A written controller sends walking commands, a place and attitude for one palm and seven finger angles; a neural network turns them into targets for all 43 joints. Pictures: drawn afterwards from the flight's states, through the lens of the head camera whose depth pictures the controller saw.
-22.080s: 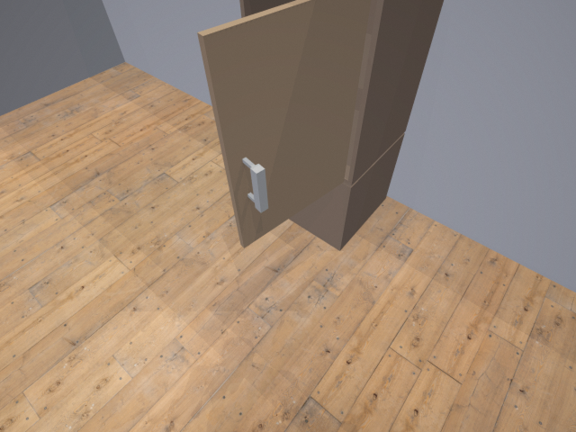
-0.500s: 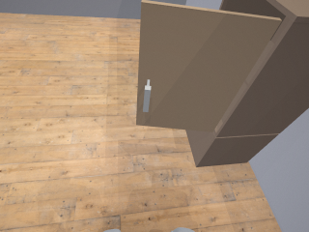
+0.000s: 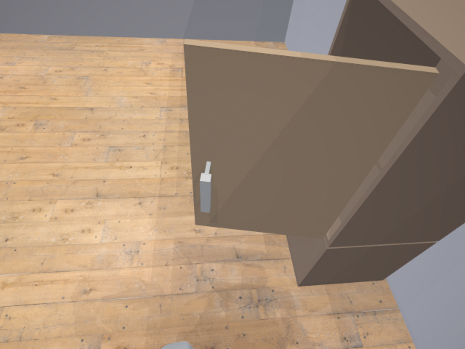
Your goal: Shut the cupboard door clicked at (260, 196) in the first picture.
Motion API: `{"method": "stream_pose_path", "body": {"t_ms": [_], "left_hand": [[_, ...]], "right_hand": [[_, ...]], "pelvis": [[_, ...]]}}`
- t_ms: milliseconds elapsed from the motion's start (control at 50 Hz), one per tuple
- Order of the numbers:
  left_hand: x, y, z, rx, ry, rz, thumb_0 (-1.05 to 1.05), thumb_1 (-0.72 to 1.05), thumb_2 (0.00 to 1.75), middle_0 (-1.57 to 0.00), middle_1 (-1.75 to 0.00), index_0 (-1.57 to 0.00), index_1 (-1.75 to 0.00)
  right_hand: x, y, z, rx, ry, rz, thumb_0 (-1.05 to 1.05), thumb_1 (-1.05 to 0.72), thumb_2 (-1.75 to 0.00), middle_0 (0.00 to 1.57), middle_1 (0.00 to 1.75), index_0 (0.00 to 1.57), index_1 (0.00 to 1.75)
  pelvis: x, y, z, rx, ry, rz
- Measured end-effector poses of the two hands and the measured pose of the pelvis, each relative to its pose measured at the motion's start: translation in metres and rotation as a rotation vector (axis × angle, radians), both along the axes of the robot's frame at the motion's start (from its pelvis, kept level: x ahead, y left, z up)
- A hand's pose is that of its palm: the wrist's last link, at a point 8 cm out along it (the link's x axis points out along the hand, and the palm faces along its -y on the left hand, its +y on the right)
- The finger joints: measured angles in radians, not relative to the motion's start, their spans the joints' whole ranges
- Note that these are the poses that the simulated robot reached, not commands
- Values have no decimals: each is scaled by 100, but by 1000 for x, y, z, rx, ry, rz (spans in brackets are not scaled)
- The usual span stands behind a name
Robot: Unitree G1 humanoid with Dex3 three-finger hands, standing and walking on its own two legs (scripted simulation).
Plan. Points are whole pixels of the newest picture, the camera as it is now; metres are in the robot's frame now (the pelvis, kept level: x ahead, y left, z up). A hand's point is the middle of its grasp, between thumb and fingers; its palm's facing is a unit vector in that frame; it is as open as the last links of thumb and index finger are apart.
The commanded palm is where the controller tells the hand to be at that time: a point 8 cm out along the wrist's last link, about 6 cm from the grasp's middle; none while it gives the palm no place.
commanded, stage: shuffle to correct the standing spot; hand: left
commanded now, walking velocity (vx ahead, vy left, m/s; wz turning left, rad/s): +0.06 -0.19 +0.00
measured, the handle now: (207, 187) +0.49 +0.09 -0.09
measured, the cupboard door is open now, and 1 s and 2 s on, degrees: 80 80 80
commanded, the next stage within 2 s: come to a stop and stand still in 0.28 s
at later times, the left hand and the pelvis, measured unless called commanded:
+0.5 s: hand (184, 334) +0.18 +0.10 -0.17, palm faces -0.07 -0.97 -0.24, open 7.3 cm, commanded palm none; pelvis +0.07 -0.09 -0.01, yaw -2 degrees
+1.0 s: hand out of the picture +0.07 +0.12 -0.18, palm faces +0.07 -0.98 -0.21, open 7.3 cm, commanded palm none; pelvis +0.04 -0.08 +0.00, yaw -1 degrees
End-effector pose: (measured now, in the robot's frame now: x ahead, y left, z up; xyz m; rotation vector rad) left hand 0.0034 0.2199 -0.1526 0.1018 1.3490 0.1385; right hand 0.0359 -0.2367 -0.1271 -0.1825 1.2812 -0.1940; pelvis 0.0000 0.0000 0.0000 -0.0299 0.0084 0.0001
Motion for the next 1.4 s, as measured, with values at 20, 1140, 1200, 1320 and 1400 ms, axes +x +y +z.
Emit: {"method": "stream_pose_path", "body": {"t_ms": [20,1140,1200,1320,1400], "left_hand": [[-1,-2,-5,-14,20,5,0,92,90,-20,-30,-20,-30],[22,-58,9,70,52,7,0,91,90,-20,-30,-20,-30],[12,-68,11,60,60,-5,0,91,90,-20,-30,-20,-30],[4,-84,8,17,50,-23,0,91,90,-20,-30,-20,-30],[3,-92,4,-9,42,-28,0,91,90,-20,-30,-20,-30]], "right_hand": [[10,0,0,-10,-18,7,0,-91,-90,19,30,20,30],[59,-58,-6,54,-68,45,0,-92,-90,20,30,20,30],[43,-62,-10,62,-51,7,-1,-93,-90,20,30,20,30],[2,-74,-6,39,17,-17,-1,-93,-90,20,30,20,30],[-29,-75,-4,30,92,-33,0,-92,-90,20,30,20,30]], "pelvis": [[6,1,-3,-5,-3,-3],[22,-77,1,49,-2,-29],[16,-78,2,37,-13,-30],[10,-80,5,30,-31,-26],[6,-82,6,27,-35,-23]]}}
